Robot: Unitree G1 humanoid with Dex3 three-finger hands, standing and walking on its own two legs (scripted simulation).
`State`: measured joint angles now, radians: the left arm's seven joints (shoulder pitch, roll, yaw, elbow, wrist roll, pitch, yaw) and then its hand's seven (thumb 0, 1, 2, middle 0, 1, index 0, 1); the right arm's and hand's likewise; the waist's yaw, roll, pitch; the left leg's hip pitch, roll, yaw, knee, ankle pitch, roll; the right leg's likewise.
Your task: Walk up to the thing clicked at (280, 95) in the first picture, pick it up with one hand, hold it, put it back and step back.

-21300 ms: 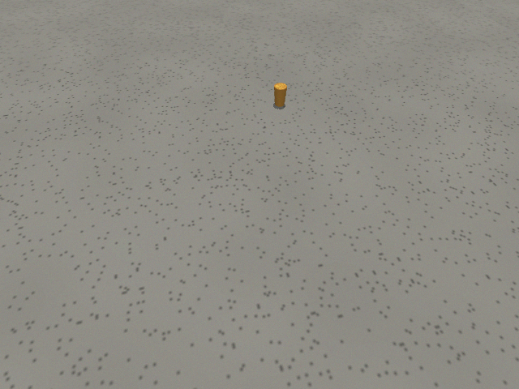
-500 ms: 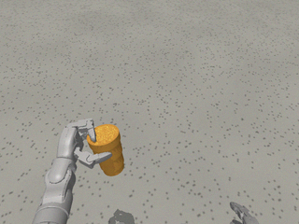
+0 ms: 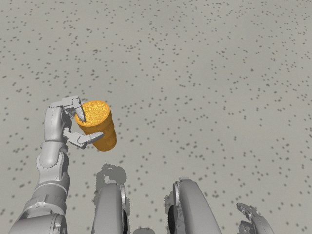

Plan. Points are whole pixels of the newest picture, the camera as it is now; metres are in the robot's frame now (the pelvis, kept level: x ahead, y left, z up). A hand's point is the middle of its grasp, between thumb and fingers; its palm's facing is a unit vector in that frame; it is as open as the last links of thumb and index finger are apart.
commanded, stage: crouch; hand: left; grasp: from the side
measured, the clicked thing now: (99, 128) +0.40 +0.14 -0.07
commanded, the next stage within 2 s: lower in 1.22 s
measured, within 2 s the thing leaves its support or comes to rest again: neither
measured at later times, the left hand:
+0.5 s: hand (98, 137) +0.43 +0.18 -0.23, palm faces +0.05 -1.00 -0.03, open 7.5 cm
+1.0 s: hand (100, 137) +0.46 +0.19 -0.32, palm faces +0.03 -1.00 -0.04, open 7.3 cm
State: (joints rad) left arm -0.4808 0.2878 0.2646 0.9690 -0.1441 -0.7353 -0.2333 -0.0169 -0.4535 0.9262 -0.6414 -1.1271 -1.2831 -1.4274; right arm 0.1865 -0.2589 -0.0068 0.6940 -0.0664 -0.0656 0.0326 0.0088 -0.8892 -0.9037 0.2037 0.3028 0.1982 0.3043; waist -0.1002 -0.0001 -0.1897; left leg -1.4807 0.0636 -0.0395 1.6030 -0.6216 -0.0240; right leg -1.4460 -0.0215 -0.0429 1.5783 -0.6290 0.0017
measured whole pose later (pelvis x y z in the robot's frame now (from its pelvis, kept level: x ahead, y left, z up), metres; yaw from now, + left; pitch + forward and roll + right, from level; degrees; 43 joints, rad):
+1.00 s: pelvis -0.05 +0.01 -0.26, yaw -6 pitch +27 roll -8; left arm -0.80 0.60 0.48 1.24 -0.05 -0.77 -0.20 -0.01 -0.47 0.96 -0.64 -1.14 -1.29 -1.44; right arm 0.10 -0.31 0.16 0.72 -0.19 0.01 0.12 0.00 -0.91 -0.91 0.21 0.30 0.20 0.30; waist -0.23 -0.06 0.03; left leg -2.28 0.04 -0.19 2.46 -0.68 -0.03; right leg -2.20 0.00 -0.11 2.37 -0.66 0.01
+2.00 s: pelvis -0.05 +0.02 -0.27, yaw -13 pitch +19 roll -17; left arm -0.84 0.88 0.36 1.45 -0.05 -0.95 -0.08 -0.02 -0.45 0.94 -0.63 -1.12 -1.30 -1.46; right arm -0.11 -0.35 0.47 0.60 -0.34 0.01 0.12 0.00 -0.91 -0.90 0.21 0.30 0.20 0.30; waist -0.29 -0.24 0.26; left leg -2.24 0.02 -0.37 2.59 -0.72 -0.04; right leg -2.08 0.04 -0.24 2.37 -0.65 0.05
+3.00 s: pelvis -0.06 +0.03 -0.27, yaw -15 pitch +16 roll -19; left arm -0.86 0.95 0.38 1.54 -0.06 -1.06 -0.07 -0.01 -0.31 0.48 -0.68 -0.63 -0.73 -0.65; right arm -0.18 -0.35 0.54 0.57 -0.37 0.03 0.11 0.00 -0.91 -0.90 0.21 0.30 0.20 0.31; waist -0.31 -0.27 0.28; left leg -2.21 0.02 -0.42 2.60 -0.71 -0.03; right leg -2.04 0.06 -0.28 2.33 -0.62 0.07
